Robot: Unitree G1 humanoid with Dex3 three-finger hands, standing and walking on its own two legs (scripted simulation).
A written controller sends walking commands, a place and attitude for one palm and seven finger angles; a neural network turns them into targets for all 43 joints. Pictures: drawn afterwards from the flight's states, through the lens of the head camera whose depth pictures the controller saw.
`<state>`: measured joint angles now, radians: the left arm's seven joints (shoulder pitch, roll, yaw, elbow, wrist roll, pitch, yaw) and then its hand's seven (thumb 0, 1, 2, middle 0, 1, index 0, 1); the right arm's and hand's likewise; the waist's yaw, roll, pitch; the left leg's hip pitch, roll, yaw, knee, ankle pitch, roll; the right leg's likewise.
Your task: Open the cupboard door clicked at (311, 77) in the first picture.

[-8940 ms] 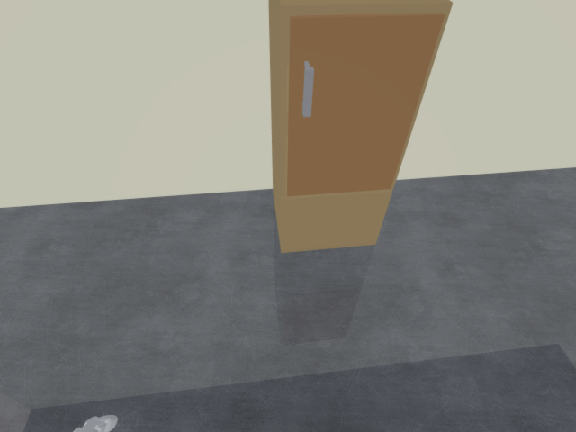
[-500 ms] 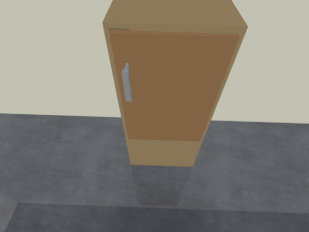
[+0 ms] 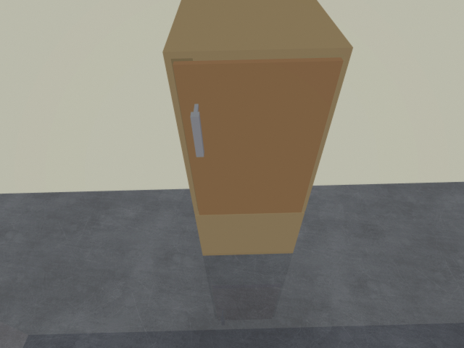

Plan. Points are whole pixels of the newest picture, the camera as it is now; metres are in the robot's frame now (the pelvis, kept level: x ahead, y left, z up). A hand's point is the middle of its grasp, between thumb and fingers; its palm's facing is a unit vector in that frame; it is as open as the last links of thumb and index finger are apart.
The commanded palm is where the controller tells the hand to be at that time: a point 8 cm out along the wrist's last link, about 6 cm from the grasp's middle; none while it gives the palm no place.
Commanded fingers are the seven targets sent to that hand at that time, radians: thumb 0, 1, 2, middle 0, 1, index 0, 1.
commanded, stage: come to a stop and stand still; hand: left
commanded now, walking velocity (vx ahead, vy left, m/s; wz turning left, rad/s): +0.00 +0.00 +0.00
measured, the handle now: (198, 130) +0.63 +0.13 +0.02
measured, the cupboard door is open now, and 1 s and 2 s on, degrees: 0 0 0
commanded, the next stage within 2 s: look again from close up in 0.36 s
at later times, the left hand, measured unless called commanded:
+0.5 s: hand out of the picture -0.05 +0.15 -0.18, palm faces +0.04 -0.99 -0.15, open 7.3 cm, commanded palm none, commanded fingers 0.00 0.90 0.90 -0.20 -0.30 -0.20 -0.30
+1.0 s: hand out of the picture -0.01 +0.21 -0.18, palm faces +0.06 -0.98 -0.19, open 7.3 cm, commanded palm none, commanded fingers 0.00 0.90 0.90 -0.20 -0.30 -0.20 -0.30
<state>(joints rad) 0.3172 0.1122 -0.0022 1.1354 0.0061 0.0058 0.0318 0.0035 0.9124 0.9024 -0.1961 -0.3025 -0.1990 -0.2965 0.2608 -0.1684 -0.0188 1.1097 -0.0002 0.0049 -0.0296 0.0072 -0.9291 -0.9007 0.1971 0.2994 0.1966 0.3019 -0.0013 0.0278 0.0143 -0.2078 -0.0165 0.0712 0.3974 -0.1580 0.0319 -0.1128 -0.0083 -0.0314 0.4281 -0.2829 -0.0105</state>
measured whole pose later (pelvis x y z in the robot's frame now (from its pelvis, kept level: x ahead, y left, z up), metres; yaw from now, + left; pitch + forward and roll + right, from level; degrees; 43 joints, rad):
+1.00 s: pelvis -0.03 +0.03 -0.01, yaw +1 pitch -3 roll -1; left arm 0.33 0.18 0.00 0.98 0.02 0.01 0.03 0.00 0.91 0.90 -0.20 -0.30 -0.20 -0.30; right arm 0.27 -0.18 -0.01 0.99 -0.01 0.00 -0.01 0.01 -0.91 -0.90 0.20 0.30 0.20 0.30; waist 0.00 -0.01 -0.02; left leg -0.29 -0.03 0.06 0.48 -0.15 0.07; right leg -0.17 -0.02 -0.04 0.48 -0.26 0.02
